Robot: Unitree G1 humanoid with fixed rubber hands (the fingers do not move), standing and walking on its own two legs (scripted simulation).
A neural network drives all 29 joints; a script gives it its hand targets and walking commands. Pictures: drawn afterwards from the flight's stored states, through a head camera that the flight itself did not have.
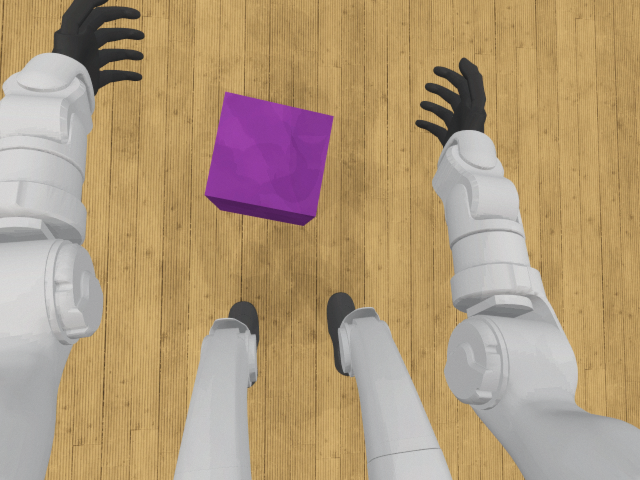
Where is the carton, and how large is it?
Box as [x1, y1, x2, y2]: [205, 92, 333, 225]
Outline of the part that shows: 225,92 205,195 217,207 222,210 303,225 315,216 333,116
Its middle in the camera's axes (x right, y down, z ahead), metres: -0.11 -0.15 +0.86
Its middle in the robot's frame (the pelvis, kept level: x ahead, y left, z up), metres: +0.53 +0.01 -0.53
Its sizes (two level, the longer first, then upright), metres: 0.210 0.200 0.250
